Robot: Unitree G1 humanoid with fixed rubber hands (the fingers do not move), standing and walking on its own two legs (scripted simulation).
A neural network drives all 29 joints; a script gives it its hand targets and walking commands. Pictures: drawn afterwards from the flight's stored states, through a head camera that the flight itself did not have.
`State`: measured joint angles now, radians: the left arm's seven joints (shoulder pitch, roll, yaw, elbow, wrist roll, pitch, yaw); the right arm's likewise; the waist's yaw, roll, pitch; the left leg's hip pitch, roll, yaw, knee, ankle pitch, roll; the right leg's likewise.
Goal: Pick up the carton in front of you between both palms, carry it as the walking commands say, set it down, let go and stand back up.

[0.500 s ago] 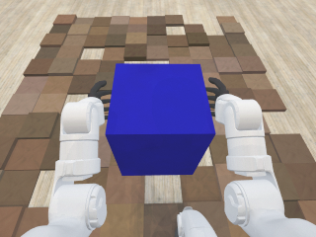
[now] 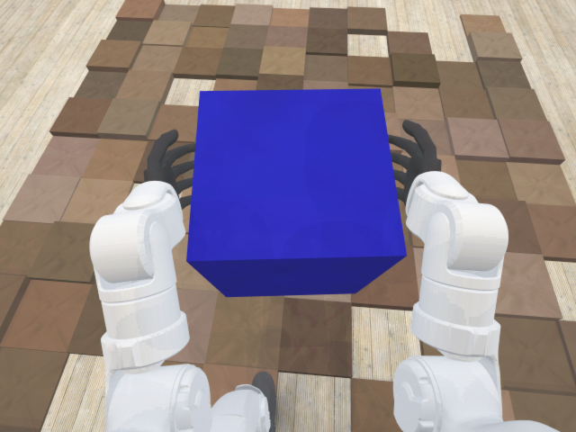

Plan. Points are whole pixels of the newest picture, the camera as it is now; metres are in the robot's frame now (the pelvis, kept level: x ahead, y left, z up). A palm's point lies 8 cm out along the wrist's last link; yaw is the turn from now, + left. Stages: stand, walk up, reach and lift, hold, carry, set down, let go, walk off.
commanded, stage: carry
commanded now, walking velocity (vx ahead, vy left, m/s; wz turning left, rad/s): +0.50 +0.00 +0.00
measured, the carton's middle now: (290, 209) +0.38 +0.01 +0.05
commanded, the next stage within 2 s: none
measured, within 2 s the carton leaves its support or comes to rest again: neither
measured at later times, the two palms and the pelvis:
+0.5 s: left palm (229, 27) +0.70 +0.11 +0.12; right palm (406, 26) +0.70 -0.18 +0.12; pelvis +0.33 -0.03 -0.01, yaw +0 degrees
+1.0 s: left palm out of the picture +0.96 +0.15 +0.11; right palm out of the picture +0.95 -0.15 +0.11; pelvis +0.59 -0.01 -0.01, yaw +0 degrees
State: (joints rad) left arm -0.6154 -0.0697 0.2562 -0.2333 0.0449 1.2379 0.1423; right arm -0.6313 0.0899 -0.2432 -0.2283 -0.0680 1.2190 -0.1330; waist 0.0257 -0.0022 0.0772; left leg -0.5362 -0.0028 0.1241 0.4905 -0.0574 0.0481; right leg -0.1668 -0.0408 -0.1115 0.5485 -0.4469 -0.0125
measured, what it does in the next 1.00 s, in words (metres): walks ahead: right foot, then left foot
